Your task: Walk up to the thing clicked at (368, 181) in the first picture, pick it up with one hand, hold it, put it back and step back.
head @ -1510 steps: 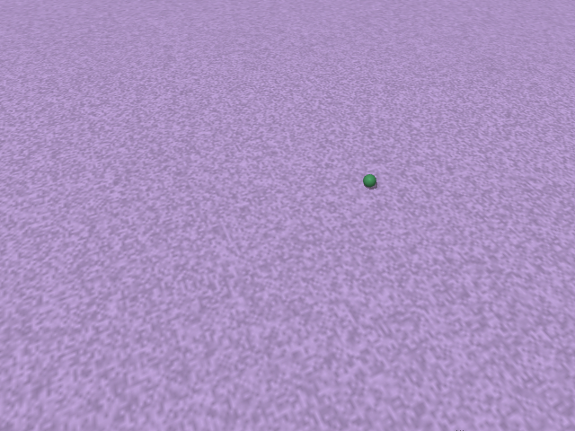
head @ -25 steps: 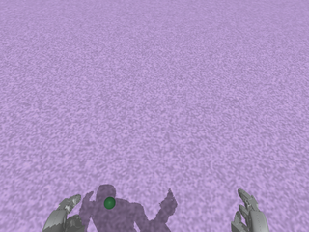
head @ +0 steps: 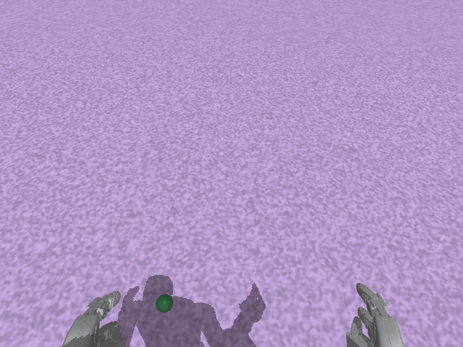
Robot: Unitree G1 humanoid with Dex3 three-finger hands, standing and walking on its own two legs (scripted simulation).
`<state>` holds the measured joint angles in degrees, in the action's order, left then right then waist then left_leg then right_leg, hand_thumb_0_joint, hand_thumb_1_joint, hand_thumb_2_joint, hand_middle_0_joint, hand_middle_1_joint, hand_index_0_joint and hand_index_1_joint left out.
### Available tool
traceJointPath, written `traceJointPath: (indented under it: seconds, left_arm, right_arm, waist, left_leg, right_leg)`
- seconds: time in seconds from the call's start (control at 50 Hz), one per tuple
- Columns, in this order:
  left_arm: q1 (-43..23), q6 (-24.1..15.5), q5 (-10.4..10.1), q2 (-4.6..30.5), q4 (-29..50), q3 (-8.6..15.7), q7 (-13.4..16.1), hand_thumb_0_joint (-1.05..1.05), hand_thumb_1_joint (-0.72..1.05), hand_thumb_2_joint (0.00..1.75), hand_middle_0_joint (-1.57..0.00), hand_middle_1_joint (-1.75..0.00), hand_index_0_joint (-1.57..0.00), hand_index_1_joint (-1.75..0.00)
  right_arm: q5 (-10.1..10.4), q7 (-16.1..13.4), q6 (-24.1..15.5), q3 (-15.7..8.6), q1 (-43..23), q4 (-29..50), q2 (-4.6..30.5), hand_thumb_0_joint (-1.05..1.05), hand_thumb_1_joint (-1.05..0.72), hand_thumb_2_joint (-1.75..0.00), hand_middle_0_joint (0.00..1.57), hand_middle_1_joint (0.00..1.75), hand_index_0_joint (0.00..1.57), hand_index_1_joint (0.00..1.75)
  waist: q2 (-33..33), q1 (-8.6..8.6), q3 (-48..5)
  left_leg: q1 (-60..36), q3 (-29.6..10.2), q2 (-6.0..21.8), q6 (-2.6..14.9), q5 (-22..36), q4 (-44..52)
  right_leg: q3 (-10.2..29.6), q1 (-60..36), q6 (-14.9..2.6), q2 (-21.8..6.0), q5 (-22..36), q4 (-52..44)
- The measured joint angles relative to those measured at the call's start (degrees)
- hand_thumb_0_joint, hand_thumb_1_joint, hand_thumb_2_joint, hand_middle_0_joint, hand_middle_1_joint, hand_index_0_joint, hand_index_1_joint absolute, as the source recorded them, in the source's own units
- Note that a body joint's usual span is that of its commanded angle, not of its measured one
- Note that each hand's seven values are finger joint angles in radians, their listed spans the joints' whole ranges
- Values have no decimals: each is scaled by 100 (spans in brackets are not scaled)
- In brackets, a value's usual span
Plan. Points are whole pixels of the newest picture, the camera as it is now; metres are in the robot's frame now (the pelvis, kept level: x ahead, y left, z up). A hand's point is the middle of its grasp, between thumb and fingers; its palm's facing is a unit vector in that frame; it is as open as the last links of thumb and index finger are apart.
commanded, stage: home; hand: left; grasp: from above
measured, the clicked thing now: (164, 303) +0.42 +0.25 -0.68
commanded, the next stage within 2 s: stand in 0.10 s
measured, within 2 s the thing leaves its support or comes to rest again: neither
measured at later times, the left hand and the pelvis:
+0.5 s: hand out of the picture +0.11 +0.24 -0.11, palm faces +0.01 -0.94 -0.33, open 7.4 cm; pelvis +0.00 +0.01 +0.04, yaw -1 degrees
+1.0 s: hand out of the picture +0.05 +0.24 -0.10, palm faces +0.02 -0.95 -0.32, open 7.4 cm; pelvis +0.00 +0.01 +0.07, yaw -1 degrees
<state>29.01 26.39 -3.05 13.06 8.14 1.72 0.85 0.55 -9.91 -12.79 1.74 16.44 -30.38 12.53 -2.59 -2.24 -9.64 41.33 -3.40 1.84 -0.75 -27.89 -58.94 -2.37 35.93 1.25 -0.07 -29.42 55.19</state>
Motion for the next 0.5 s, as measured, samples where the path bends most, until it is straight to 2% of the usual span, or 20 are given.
traceJointPath:
  seconds: [0.2,0.22,0.26,0.28,0.32,0.4,0.5]
  left_arm:
    - [-13,20,-15,1,4,2,3,1,90,90,-20,-30,-20,-30]
    - [-170,-270,109,40,-265,-68,29,1,90,90,-20,-30,-20,-30]
    - [-748,-1065,361,144,-1351,-177,66,1,90,90,-21,-30,-20,-30]
    - [-1004,-1350,453,185,-1890,-190,74,1,90,90,-21,-30,-20,-30]
    - [-1371,-1725,558,268,-2775,-172,71,1,90,90,-21,-30,-20,-30]
    - [-1641,-2059,569,365,-3972,-30,81,1,90,90,-21,-30,-20,-30]
    - [-1640,-2300,559,395,-5082,89,99,1,90,90,-21,-30,-20,-30]
  right_arm:
    - [13,-10,-13,-4,0,23,14,2,-90,-89,20,30,20,30]
    - [-141,42,13,-58,-79,-99,12,2,-90,-89,20,30,20,30]
    - [-411,296,340,-94,-345,-569,97,1,-90,-89,20,30,20,30]
    - [-483,437,524,-87,-461,-790,158,1,-90,-89,20,30,20,30]
    - [-490,672,763,-119,-624,-1163,244,1,-90,-89,20,30,20,30]
    - [-378,912,974,-300,-679,-1601,327,2,-90,-89,20,30,21,30]
    - [-363,960,1092,-443,-595,-2031,392,1,-90,-89,20,30,20,30]
  waist:
    - [-3,-7,7]
    - [29,37,174]
    - [167,202,534]
    - [220,258,653]
    - [308,314,859]
    - [388,336,1064]
    - [356,319,1159]
  left_leg:
    - [7,1,5,-2,5,-5]
    - [-131,21,-5,8,22,34]
    - [-516,127,-59,37,131,265]
    - [-671,166,-87,45,198,398]
    - [-966,227,-148,60,327,665]
    - [-1417,301,-210,94,529,1134]
    - [-1879,328,-206,127,700,1623]
  right_leg:
    - [3,11,-2,6,5,9]
    - [20,-113,-7,-6,12,-9]
    - [114,-415,-26,-69,67,-109]
    - [147,-537,-29,-100,108,-186]
    - [200,-775,-7,-166,191,-348]
    - [261,-1166,36,-234,357,-724]
    - [275,-1645,81,-233,589,-1285]
